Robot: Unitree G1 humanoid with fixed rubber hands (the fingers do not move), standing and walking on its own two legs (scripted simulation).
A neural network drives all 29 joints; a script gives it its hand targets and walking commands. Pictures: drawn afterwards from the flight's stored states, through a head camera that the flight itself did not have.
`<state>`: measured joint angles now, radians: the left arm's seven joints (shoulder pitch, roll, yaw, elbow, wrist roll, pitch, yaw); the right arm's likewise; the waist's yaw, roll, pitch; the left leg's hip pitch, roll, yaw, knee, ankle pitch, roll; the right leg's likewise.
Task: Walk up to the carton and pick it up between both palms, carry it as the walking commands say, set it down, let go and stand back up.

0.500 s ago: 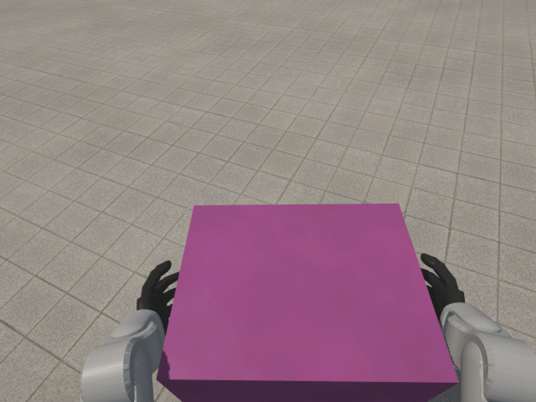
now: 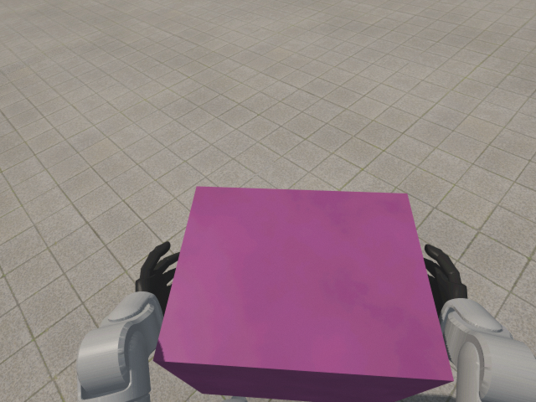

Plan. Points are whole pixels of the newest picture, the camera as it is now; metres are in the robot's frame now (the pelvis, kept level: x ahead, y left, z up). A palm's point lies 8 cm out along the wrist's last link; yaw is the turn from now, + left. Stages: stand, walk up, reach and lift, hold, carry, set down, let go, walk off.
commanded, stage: carry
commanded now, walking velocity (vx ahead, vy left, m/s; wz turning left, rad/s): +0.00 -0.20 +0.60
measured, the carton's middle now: (294, 303) +0.27 -0.01 +0.01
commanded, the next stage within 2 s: none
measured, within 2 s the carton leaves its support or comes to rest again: neither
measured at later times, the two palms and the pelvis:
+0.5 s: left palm out of the picture +0.07 +0.16 +0.07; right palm (458, 334) +0.21 -0.20 +0.06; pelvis -0.09 -0.11 +0.00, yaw +17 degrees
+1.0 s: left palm out of the picture -0.01 +0.06 +0.10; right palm out of the picture +0.16 -0.28 +0.09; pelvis -0.13 -0.21 +0.02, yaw +24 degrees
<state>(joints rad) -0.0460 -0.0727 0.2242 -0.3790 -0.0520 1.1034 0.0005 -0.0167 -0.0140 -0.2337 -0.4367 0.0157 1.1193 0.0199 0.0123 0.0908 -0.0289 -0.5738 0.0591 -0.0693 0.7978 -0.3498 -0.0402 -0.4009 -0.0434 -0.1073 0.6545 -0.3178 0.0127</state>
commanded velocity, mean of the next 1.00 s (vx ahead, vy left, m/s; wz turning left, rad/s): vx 0.10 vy -0.09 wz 0.26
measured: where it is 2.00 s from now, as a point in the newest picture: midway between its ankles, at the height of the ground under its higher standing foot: outside the picture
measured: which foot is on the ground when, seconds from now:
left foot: up 0.00-0.22, down 0.24-0.54, up 0.56-0.80, down 0.82-1.00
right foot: down 0.00-0.24, up 0.26-0.52, down 0.54-1.00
